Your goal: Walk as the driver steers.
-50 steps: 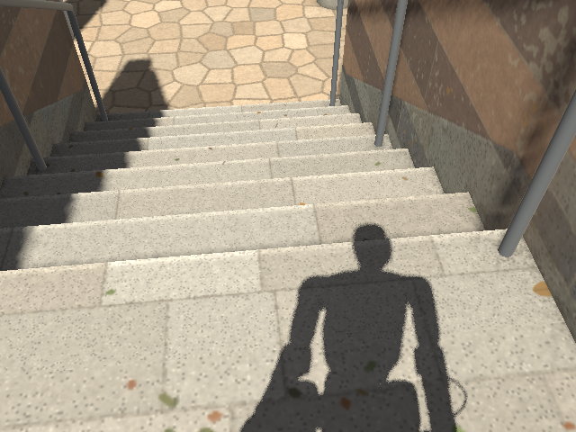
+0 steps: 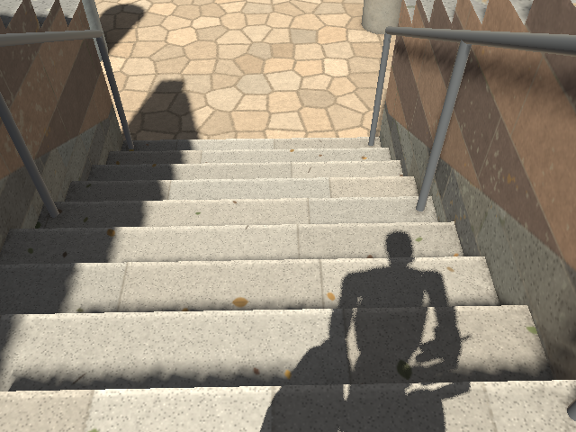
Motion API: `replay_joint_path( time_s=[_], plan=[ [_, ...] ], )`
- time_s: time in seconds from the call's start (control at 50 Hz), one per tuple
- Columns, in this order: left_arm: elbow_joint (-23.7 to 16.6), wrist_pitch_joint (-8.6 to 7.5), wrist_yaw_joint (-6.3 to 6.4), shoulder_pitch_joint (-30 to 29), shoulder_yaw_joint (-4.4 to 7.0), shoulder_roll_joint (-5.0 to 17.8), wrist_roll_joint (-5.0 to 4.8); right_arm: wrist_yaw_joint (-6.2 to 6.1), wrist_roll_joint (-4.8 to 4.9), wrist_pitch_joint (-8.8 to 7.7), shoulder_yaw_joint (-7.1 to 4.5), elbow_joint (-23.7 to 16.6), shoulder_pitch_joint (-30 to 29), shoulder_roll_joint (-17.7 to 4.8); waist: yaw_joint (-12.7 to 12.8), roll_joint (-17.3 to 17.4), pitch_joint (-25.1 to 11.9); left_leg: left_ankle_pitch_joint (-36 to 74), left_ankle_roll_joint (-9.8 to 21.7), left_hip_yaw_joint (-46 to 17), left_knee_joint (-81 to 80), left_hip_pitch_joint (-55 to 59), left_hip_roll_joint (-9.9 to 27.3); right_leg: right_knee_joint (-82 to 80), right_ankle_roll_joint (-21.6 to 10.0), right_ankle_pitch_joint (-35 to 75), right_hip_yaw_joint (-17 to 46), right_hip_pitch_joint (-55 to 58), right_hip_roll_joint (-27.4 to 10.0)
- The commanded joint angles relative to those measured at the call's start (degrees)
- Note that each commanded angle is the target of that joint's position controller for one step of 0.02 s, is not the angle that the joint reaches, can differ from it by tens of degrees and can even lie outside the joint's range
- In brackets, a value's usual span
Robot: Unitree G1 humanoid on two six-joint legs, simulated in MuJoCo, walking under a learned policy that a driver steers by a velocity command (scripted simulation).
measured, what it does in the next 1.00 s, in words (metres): walks ahead, turning left: left foot, then right foot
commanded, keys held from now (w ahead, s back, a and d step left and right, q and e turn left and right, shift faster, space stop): w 0.14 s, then w+q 0.86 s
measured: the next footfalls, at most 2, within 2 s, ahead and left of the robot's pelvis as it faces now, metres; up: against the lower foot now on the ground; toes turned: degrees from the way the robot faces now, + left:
left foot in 0.26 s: +0.32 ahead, +0.16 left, +0.00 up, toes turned +3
right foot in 0.72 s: +0.50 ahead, +0.00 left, +0.00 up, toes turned +14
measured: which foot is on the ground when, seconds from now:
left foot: up 0.00-0.24, down 0.26-0.72, up 0.74-1.00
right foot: down 0.00-0.30, up 0.32-0.70, down 0.72-1.00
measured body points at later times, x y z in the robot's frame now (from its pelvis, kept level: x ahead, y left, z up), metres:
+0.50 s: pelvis +0.27 +0.08 +0.00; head +0.28 +0.09 +0.45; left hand +0.36 +0.33 -0.13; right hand +0.28 -0.16 -0.14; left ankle +0.28 +0.15 -0.74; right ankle +0.35 -0.09 -0.67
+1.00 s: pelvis +0.47 +0.10 -0.01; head +0.47 +0.10 +0.44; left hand +0.32 +0.27 -0.15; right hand +0.71 -0.04 -0.12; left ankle +0.50 +0.29 -0.68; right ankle +0.46 -0.01 -0.74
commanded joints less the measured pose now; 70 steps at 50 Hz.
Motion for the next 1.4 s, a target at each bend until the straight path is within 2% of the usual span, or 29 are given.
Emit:
replay_joint_path(
  time_s=[0.02,0.22,0.26,0.28,0.3,0.32,0.36,0.42,0.58,0.62,0.66,0.7,0.72,0.74,0.76,0.78,0.8,0.84,0.94,1.06,1.16,1.2,1.22,1.24,1.26,1.28,1.3,1.36,1.4],
  plan=[
    [-2.79,-1.57,-1.46,0.72,0.42,6.15,-0.40,0.61,0.38,1.39,0.33,-2.36,-0.23,-0.45,-2.79,-5.44,2.32,9.77,-2.53,3.62,-9.05,9.70,-1.89,-7.88,-11.07,21.14,7.93,-10.78,-15.18],
    [0.97,0.95,0.32,7.59,2.18,8.89,-0.03,0.06,2.44,1.39,-2.27,-4.71,-11.42,-3.12,-2.05,-6.59,2.26,2.49,0.82,4.70,-25.21,8.22,-5.94,-1.73,-6.17,31.92,5.51,16.92,-21.69],
    [0.75,1.02,0.68,6.85,2.64,9.86,0.01,-0.45,4.06,0.00,-4.04,-3.13,-5.94,-6.31,-5.27,-6.12,-3.32,6.35,4.23,7.03,-25.17,25.80,-9.79,7.84,-2.07,45.26,-0.04,10.72,-17.05],
    [0.03,0.68,0.81,10.67,1.86,6.90,0.69,-0.68,4.18,-0.76,-4.70,-0.57,3.64,-8.76,-5.56,-1.25,-13.12,17.77,10.11,0.17,-18.50,47.56,-5.81,20.57,1.95,34.92,-2.44,-1.74,-12.65],
    [-2.63,0.05,-0.38,10.96,0.24,4.35,1.06,-1.00,4.02,-0.73,-4.93,2.76,19.21,-10.49,-11.16,8.15,-22.85,8.80,19.38,-23.21,-27.15,69.42,6.22,36.83,5.89,5.99,-0.66,-21.37,-5.14],
    [-4.34,0.48,-1.81,1.51,1.07,5.64,-0.24,-1.47,1.86,-0.97,-5.21,6.70,27.67,-10.17,-15.17,4.96,-18.22,3.74,18.57,-34.71,-35.59,69.17,10.34,50.69,4.50,-21.42,5.83,-31.51,-3.18],
    [-7.34,0.38,-0.02,-8.45,2.46,8.87,-0.28,-2.10,1.90,-2.66,-5.84,5.05,15.59,-9.42,-11.39,-0.07,-1.12,-7.90,12.29,-25.59,-39.31,48.32,6.51,54.58,1.23,-15.67,10.53,-36.91,-10.16],
    [-8.37,1.00,2.09,-7.77,1.50,3.30,1.32,-1.91,3.00,-3.08,-3.06,4.57,11.17,-1.60,-5.08,0.31,0.38,1.49,11.61,-17.47,-42.60,33.10,2.31,47.66,1.60,-10.42,8.83,-27.77,-12.59],
    [-14.75,2.76,1.05,-20.71,0.61,3.76,-0.10,1.50,0.84,-3.22,-3.08,3.36,16.17,-6.25,-4.81,2.97,-0.17,8.04,9.13,-10.21,-40.64,8.37,-5.43,27.67,5.30,11.79,0.62,-10.96,-7.20],
    [-13.48,1.85,1.38,-12.48,1.45,6.12,0.93,1.18,-0.78,-3.76,-2.47,1.35,13.54,-6.22,0.19,1.78,-1.64,14.83,8.72,-12.33,-33.31,3.10,-4.47,41.28,6.26,16.19,1.66,-3.20,-7.64],
    [-14.55,1.69,3.13,-9.54,3.21,10.29,0.75,0.70,1.69,-4.43,-3.08,-0.12,12.82,-8.00,2.65,-1.03,-1.15,23.84,8.81,-14.08,-26.01,7.77,-4.77,32.28,6.78,-3.23,-1.04,-2.61,-5.53],
    [-14.72,1.43,4.51,-9.03,3.63,12.14,-2.48,1.78,2.60,-3.96,-4.95,0.98,15.09,-11.53,1.65,-0.10,-2.00,21.68,9.15,-20.20,-18.72,19.73,-3.92,13.02,4.08,-2.67,1.74,0.95,-6.35],
    [-12.26,0.35,5.54,0.83,3.64,13.17,-2.77,1.83,1.38,-4.15,-3.64,0.88,19.04,-5.44,2.68,-6.64,-12.54,12.10,5.42,-16.55,-0.63,19.02,-8.92,13.12,-4.24,8.71,11.80,14.30,-15.63],
    [-11.42,-0.95,4.73,6.10,2.99,15.91,-1.62,1.37,1.08,-5.14,-1.20,1.72,28.93,4.63,-1.46,-18.03,-18.60,-30.61,-0.24,-9.21,24.64,0.63,-18.06,14.56,-22.61,43.47,32.22,28.56,-30.83],
    [-11.25,-1.66,3.32,4.05,4.03,15.44,1.04,1.31,1.53,-5.65,-2.17,-0.44,26.00,0.71,-1.01,-13.93,-9.59,-31.09,-1.48,-10.24,36.45,-17.51,-14.50,5.45,-27.07,28.00,49.49,23.46,-39.77],
    [-12.06,-1.43,2.03,-4.04,4.28,13.25,0.11,0.06,1.95,-4.20,-3.25,-1.03,17.78,-5.34,-1.30,-3.45,-1.36,-22.96,-2.37,-10.78,38.56,-19.39,-8.50,3.14,-21.37,17.89,39.30,13.50,-37.40],
    [-13.87,-1.08,1.44,-10.72,2.48,6.44,-1.51,-1.34,1.56,-2.58,-3.15,-1.43,14.25,-5.25,-2.97,0.41,-2.63,-16.70,-3.16,-7.74,33.40,-12.35,-5.16,1.30,-15.62,13.32,27.92,5.87,-31.03],
    [-13.90,-0.97,2.53,-11.56,0.56,0.56,-1.68,-1.05,-0.66,-0.81,-1.92,-1.28,11.83,-0.86,-4.34,-4.66,0.00,-10.32,-4.35,-5.01,24.31,-3.20,-1.86,-0.36,-9.01,17.25,12.42,-3.44,-21.22],
    [-3.89,-1.92,3.84,5.32,1.35,6.85,0.65,2.82,1.41,-0.80,-2.11,-2.83,6.07,-1.61,0.45,-6.66,0.93,0.33,-4.90,1.09,3.27,-4.04,-0.31,-1.98,-8.98,21.70,1.88,0.08,-20.49],
    [-3.96,-1.56,2.35,0.02,-0.35,6.69,1.91,3.46,-0.28,0.46,-2.30,-4.10,5.93,-3.64,-3.05,-5.83,1.08,6.09,-1.17,1.77,10.94,2.15,-1.17,4.29,-7.02,14.17,-3.73,-6.39,-22.56],
    [-5.70,-1.74,3.48,-5.02,1.87,14.55,-0.02,1.22,1.12,-0.87,-3.42,-9.71,2.83,-5.88,-4.85,-8.18,1.98,-16.89,-1.69,6.42,-0.10,13.92,-5.25,10.53,-3.85,22.73,-7.10,-4.48,-24.43],
    [-6.54,-0.63,1.82,-7.49,4.07,19.66,0.17,-0.28,2.11,-2.43,-5.57,-4.77,17.12,-8.76,-10.68,-3.80,-1.21,-10.66,-0.62,14.19,-13.69,33.61,-13.28,30.13,-3.45,27.63,-10.37,-8.11,-20.93],
    [-8.71,-0.26,1.13,-3.07,3.52,13.85,2.59,-2.41,1.05,-3.68,-7.33,-1.03,26.63,-13.69,-11.01,8.44,-8.59,9.32,7.92,2.45,-14.75,52.23,-8.43,52.83,1.83,8.17,-10.16,-22.44,-13.51],
    [-14.13,-1.07,-0.89,-7.23,0.99,4.80,1.41,-2.74,0.41,-4.20,-6.33,1.66,37.34,-14.85,-13.02,13.09,-16.01,19.17,19.23,-23.29,-23.46,62.73,2.53,68.87,4.33,-28.68,-1.53,-38.82,-2.69],
    [-20.02,-1.49,-2.21,-19.58,0.63,4.14,-1.98,-1.36,0.42,-5.28,-5.98,3.94,38.58,-10.65,-17.62,5.17,-1.93,-0.79,17.79,-32.34,-30.42,53.01,8.20,63.88,1.94,-27.62,7.42,-53.05,-3.07],
    [-20.72,-0.98,-1.04,-22.45,1.86,6.55,-2.20,-0.08,2.01,-5.47,-4.66,3.63,32.19,-6.66,-14.67,2.68,4.85,-7.60,16.08,-30.48,-26.22,42.61,8.45,62.88,1.68,-23.92,9.48,-53.22,-6.74],
    [-19.08,-0.33,0.08,-18.72,2.41,8.11,-1.31,0.34,2.95,-4.69,-2.86,2.75,24.87,-2.77,-9.53,-2.03,3.67,-7.29,15.06,-25.24,-18.64,32.78,7.03,60.12,2.41,-18.84,10.04,-48.47,-9.39],
    [-14.24,0.86,0.12,-6.04,0.84,4.10,4.00,-2.48,0.32,-3.20,1.66,-3.99,9.45,3.78,-0.72,-0.60,1.92,-12.43,7.27,-7.10,-12.60,-1.19,-4.55,42.13,0.73,17.24,8.54,-23.21,-10.47],
    [-13.36,0.95,-0.66,-3.04,0.90,4.24,0.72,-4.24,-0.04,-3.59,1.19,-4.26,11.23,-1.96,-0.64,-1.52,0.04,-24.13,4.86,0.63,-9.99,-14.56,-9.19,31.12,4.65,35.54,1.68,-3.15,-7.68]
  ],
)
